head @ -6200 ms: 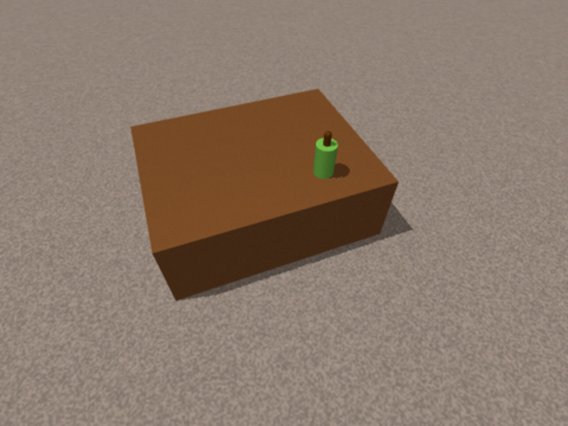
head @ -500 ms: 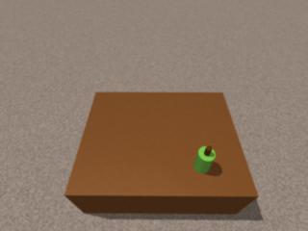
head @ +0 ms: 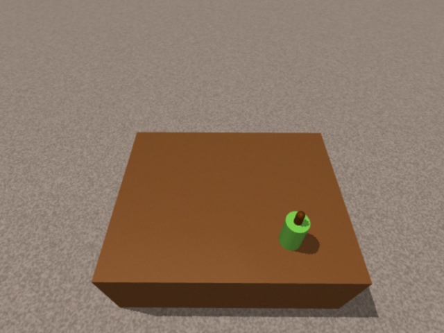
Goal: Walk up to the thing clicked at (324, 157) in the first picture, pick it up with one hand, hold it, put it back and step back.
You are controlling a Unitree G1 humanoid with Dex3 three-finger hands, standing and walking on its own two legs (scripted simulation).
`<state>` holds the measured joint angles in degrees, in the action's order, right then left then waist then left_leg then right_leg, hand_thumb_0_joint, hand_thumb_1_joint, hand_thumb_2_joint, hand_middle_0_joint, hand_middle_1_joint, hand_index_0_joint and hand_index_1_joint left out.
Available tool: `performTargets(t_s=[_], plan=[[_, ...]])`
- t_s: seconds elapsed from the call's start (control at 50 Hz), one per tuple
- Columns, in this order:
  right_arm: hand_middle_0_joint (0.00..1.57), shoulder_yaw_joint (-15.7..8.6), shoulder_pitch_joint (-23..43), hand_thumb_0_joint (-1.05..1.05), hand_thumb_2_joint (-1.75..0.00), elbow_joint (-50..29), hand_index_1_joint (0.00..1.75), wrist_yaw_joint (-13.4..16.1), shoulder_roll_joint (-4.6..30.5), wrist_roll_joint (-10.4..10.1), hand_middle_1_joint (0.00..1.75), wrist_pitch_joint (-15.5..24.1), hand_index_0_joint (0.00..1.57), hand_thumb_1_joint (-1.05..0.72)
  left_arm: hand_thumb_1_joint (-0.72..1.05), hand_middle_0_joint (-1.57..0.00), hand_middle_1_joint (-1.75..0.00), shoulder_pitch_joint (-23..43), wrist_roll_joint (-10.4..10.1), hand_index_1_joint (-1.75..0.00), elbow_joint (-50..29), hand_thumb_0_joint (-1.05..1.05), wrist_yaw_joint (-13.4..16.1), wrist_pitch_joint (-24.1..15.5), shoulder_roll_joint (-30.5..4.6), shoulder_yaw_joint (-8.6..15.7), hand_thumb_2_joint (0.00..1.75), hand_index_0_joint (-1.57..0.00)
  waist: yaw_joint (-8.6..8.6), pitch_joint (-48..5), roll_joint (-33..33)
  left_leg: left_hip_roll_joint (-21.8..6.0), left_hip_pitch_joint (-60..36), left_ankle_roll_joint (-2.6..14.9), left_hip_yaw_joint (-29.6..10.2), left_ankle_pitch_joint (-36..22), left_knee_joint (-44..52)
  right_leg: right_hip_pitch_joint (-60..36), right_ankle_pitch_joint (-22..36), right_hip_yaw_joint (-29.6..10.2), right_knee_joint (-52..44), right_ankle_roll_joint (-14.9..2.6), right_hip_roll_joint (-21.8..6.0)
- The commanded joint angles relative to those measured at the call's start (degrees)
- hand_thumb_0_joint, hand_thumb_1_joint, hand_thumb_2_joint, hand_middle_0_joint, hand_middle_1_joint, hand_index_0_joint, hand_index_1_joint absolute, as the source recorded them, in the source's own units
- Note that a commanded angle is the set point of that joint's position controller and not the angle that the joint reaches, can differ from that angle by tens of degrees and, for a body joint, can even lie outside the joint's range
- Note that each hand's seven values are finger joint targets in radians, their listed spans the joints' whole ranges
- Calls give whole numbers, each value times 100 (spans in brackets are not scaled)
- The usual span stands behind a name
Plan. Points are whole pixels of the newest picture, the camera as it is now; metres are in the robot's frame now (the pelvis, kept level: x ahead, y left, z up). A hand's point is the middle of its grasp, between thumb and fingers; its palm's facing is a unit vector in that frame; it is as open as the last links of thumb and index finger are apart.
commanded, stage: go down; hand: right
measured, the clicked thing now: (295, 227) +0.49 -0.24 -0.36
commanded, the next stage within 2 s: none
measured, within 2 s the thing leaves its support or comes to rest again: neither
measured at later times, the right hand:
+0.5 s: hand out of the picture +0.13 -0.27 -0.15, palm faces +0.03 +0.94 -0.33, open 15.2 cm
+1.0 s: hand out of the picture +0.14 -0.27 -0.16, palm faces +0.05 +0.94 -0.34, open 17.6 cm
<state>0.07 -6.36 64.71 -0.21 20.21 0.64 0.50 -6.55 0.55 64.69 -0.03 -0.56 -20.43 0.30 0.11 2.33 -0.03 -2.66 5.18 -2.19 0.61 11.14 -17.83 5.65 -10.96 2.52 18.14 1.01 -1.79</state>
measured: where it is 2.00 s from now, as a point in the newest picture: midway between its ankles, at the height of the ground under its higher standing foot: outside the picture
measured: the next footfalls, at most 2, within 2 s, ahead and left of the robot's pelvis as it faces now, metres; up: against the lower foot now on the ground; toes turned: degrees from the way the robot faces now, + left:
none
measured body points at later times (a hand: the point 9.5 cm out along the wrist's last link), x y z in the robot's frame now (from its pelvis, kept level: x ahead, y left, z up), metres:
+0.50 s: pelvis -0.01 +0.00 -0.02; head +0.04 +0.00 +0.43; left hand +0.11 +0.25 -0.13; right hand +0.13 -0.32 -0.13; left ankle -0.02 +0.14 -0.75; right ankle -0.01 -0.13 -0.75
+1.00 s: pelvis +0.00 -0.01 -0.05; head +0.05 -0.01 +0.40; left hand +0.17 +0.25 -0.14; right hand +0.14 -0.32 -0.13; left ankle -0.02 +0.14 -0.75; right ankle -0.01 -0.13 -0.75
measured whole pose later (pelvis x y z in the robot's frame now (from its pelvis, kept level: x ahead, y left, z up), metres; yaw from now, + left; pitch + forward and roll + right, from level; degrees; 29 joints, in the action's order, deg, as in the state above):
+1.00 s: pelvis +0.00 -0.01 -0.05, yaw -2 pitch +10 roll +2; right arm -9.6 -14.6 22.6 -5.2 20.5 3.0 -22.0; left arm -13.4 -1.3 35.1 6.3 -8.0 -14.1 0.0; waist -1.2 -5.2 -1.6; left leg -2.2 31.1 -2.3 3.2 25.2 -46.5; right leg 34.7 -26.1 -1.6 50.7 0.9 -2.9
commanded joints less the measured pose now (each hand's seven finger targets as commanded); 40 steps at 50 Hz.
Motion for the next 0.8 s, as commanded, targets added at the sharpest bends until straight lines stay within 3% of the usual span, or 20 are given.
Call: performTargets(t_s=[0.0, 0.04, 0.06, 0.08, 0.1, 0.14, 0.18, 0.22, 0.26, 0.3, 0.34, 0.38, 0.4, 0.44, 0.5, 0.64, 0.68, 0.7, 0.76, 0.78], plan=[[20, -206, 215, 0, -90, -308, 30, 71, 1197, 0, 30, 100, 20, -90, 90, -20, -30, 204, -5, -30, -340, 0, 61, -120, -1239, 221, 90, -20, -16, -408, 48, -540, -15, 246, -390, -1124, 234, -129, 1067, -461, -239, -185, -660], [12, -205, 211, 0, -82, -295, 22, 71, 1194, -8, 22, 99, 12, -82, 92, -21, -32, 170, -7, -32, -328, 0, 57, -117, -1227, 211, 94, -21, -24, -393, 70, -545, -18, 256, -408, -1158, 255, -144, 1083, -467, -248, -186, -654], [5, -441, 2221, 0, -74, -2305, 14, 128, 265, -283, 14, 589, 4, -74, 90, -22, -32, 54, -294, -32, -1936, 0, 145, -382, -312, 133, 93, -22, -558, 69, -189, 292, 1020, 144, 116, -791, -194, 600, 532, 83, 190, -197, 119], [4, -486, 2538, 0, -66, -1708, 6, 117, 546, -152, 6, 514, 4, -66, 89, -21, -32, -168, -335, -32, -1691, 0, 186, -348, -461, 163, 92, -21, -335, -162, -28, 294, 877, 145, 151, -675, -270, 499, 434, 24, 252, -184, 138], [4, -700, 1860, 0, -58, -1178, 6, 86, 961, -30, 6, 368, 3, -58, 89, -21, -31, -303, -333, -31, -1689, 0, 222, -299, -560, 236, 92, -21, -314, -100, 66, 249, 1001, 152, 143, -466, -301, 646, 286, -3, 353, -198, 168], [5, -1123, 1612, 0, -42, -356, 6, -9, 1485, 225, 6, 128, 4, -42, 89, -21, -31, -634, -288, -31, -1870, 0, 253, -207, -643, 403, 90, -21, -170, -551, 97, 211, 1018, 175, 133, -528, -606, 901, 494, 10, 733, -182, 217], [7, -1397, 1145, 0, -26, -605, 5, -119, 1559, 583, 5, 105, 5, -26, 91, -20, -31, -937, -179, -30, -2131, 0, 254, -222, -562, 512, 90, -21, 56, -1522, 159, 218, 615, 197, 133, -993, -881, 890, 1063, 14, 1007, -128, 219], [8, -1467, 586, 0, -16, -841, 4, -186, 1436, 667, 4, -97, 6, -13, 91, -20, -30, -967, -174, -30, -2348, 0, 255, -240, -440, 482, 89, -21, 232, -1670, -194, 210, 469, 238, 171, -1108, -921, 858, 1257, 42, 999, -78, 262], [9, -1457, 610, 0, -10, -1181, 3, -213, 1386, 682, 3, -391, 7, -3, 92, -20, -30, -706, -208, -29, -2690, 0, 259, -305, -406, 433, 87, -21, 246, -1544, -324, 244, 478, 258, 191, -1068, -866, 929, 1215, 32, 968, -65, 252], [9, -1370, 732, 0, -7, -1558, 3, -248, 1243, 607, 3, -663, 7, 8, 91, -20, -30, -607, -232, -30, -2883, 0, 264, -309, -389, 417, 88, -20, 154, -1273, -338, 285, 697, 277, 226, -824, -842, 1097, 976, 0, 964, -79, 201], [9, -1157, 653, 0, -6, -1724, 4, -326, 903, 524, 4, -899, 7, 18, 91, -20, -30, -503, -259, -30, -3068, 0, 271, -353, -319, 354, 89, -20, 48, -973, -123, 331, 1010, 268, 273, -393, -854, 1284, 504, -35, 961, -113, 147], [7, -1276, 596, 0, -6, -1954, 4, -380, 979, 469, 4, -1048, 6, 31, 90, -20, -30, -579, -262, -31, -3145, 0, 280, -393, -336, 383, 89, -20, 12, -994, -49, 341, 1144, 261, 312, -230, -925, 1344, 336, -71, 1033, -147, 130], [6, -1176, 599, 0, -6, -2145, 5, -435, 908, 458, 5, -1106, 6, 34, 90, -20, -30, -574, -272, -30, -3193, 0, 280, -413, -337, 382, 89, -20, 1, -939, -97, 349, 1243, 271, 315, -148, -980, 1378, 274, -85, 1067, -140, 121], [5, -1377, 619, 0, -6, -2462, 5, -458, 1209, 485, 5, -1144, 5, 42, 90, -20, -30, -615, -258, -30, -3243, 0, 299, -464, -334, 376, 89, -20, -33, -1023, -134, 336, 1324, 260, 293, -194, -1101, 1371, 314, -93, 1222, -156, 129], [4, -1366, 715, 0, -4, -2936, 5, -443, 1206, 537, 5, -1138, 4, 52, 90, -20, -30, -688, -208, -31, -3219, 0, 338, -595, -290, 372, 90, -20, -110, -1257, -182, 319, 1481, 227, 244, -298, -1332, 1368, 357, -99, 1486, -172, 123], [4, -1440, 177, 0, -2, -3642, 5, -367, 1186, 512, 5, -1310, 4, 60, 89, -20, -30, -675, -169, -31, -3300, 0, 463, -823, -242, 344, 91, -19, -83, -1600, -341, 301, 1721, 223, 283, -361, -1802, 1619, 460, -196, 1927, -126, 100], [4, -1339, 79, 0, -2, -3821, 5, -389, 1077, 459, 5, -1438, 4, 59, 90, -20, -30, -672, -172, -30, -3312, 0, 514, -866, -249, 338, 90, -19, -129, -1594, -349, 300, 1825, 214, 296, -411, -1894, 1660, 528, -217, 2038, -119, 88], [4, -1437, -3, 0, -2, -4028, 5, -393, 1212, 429, 5, -1491, 4, 59, 90, -20, -30, -638, -179, -30, -3387, 0, 526, -873, -246, 322, 90, -19, -100, -1631, -342, 302, 1826, 218, 312, -432, -1924, 1709, 573, -237, 2080, -113, 82], [4, -1327, -263, 0, -2, -4142, 5, -435, 1091, 389, 5, -1726, 4, 59, 90, -20, -30, -646, -191, -30, -3421, 0, 592, -913, -257, 312, 90, -19, -145, -1558, -360, 313, 1984, 217, 341, -417, -2055, 1807, 581, -265, 2199, -99, 61], [4, -1399, -207, 0, -2, -4433, 5, -431, 1230, 365, 5, -1765, 4, 60, 90, -20, -30, -572, -193, -30, -3533, 0, 612, -927, -264, 309, 90, -19, -121, -1554, -433, 301, 1969, 219, 344, -421, -2062, 1879, 583, -273, 2246, -103, 72]])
